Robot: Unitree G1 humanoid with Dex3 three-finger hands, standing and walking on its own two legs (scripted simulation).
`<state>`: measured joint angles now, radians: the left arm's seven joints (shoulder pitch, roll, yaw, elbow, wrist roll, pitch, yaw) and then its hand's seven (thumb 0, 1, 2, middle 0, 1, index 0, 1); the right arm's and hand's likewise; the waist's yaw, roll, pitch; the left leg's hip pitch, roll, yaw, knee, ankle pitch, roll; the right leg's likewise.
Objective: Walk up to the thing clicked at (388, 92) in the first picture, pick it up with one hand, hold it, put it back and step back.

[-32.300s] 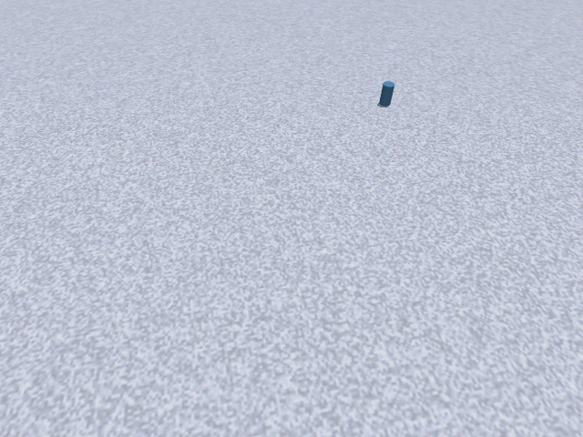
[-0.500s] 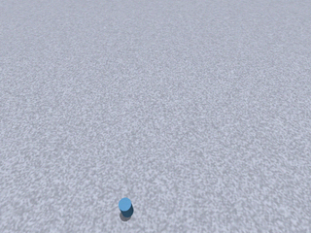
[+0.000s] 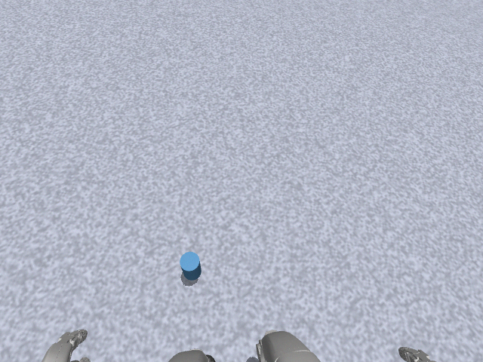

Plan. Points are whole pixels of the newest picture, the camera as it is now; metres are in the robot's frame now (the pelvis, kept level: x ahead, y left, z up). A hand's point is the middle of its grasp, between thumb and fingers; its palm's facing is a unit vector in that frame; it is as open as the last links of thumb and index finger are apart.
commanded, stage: step back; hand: left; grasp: from the side
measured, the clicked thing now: (191, 266) +0.46 +0.15 -0.70
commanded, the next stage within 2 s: none
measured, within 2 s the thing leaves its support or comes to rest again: neither
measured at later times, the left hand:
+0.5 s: hand out of the picture +0.02 +0.26 -0.14, palm faces -0.01 -0.92 -0.40, open 7.4 cm
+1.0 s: hand out of the picture -0.19 +0.22 -0.15, palm faces -0.06 -0.91 -0.41, open 7.4 cm
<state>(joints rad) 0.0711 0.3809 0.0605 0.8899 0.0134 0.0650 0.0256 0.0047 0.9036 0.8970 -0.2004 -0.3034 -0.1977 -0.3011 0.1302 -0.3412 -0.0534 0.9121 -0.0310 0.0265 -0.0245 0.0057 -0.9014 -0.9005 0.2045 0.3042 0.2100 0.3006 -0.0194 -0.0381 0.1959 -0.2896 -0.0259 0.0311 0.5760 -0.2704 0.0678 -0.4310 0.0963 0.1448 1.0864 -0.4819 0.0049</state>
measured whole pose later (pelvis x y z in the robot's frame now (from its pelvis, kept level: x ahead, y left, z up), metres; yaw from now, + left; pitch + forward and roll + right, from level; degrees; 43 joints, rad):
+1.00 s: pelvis -0.27 -0.05 -0.01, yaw -4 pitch -3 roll +1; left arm 0.21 0.35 0.07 0.85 0.04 0.05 -0.02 0.01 0.90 0.90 -0.20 -0.30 -0.20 -0.30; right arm 0.11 -0.41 -0.07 0.83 -0.01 0.06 -0.03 0.00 -0.90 -0.90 0.20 0.30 0.21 0.30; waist 0.03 0.04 0.17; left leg -0.50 -0.03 -0.11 0.96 -0.47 0.00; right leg -0.29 0.02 0.05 0.71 -0.36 -0.02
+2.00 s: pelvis -0.58 -0.07 -0.01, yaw +4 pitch -2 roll +2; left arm 0.20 0.40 0.08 0.89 0.05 0.01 -0.01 0.01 0.90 0.90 -0.20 -0.30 -0.20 -0.30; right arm 0.27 -0.38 -0.06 0.98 -0.04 0.03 0.01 0.01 -0.91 -0.90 0.20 0.30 0.21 0.30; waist 0.03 0.00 0.08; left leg -0.22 -0.04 -0.03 0.60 -0.36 0.00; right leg -0.33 -0.08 -0.03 0.70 -0.34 -0.01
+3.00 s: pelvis -0.51 -0.07 +0.01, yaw +3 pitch -2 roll +0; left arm 0.10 0.35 -0.01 1.08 0.01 -0.01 0.00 0.01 0.90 0.90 -0.20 -0.30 -0.20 -0.30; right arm 0.05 -0.34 -0.01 1.08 -0.01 -0.02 0.01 0.00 -0.90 -0.90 0.20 0.30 0.21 0.30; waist 0.01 0.01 0.06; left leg -0.21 0.03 0.02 0.49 -0.24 -0.01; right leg -0.15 -0.03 -0.01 0.47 -0.28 0.02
